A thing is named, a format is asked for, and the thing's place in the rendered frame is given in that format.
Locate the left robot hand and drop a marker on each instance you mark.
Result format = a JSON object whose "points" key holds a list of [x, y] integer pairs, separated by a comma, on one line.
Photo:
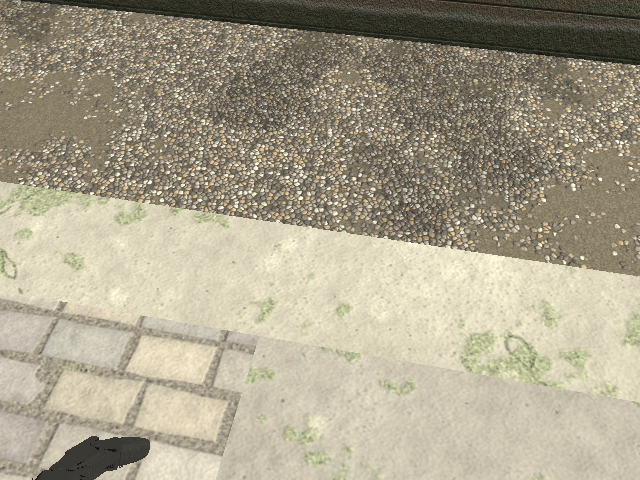
{"points": [[92, 457]]}

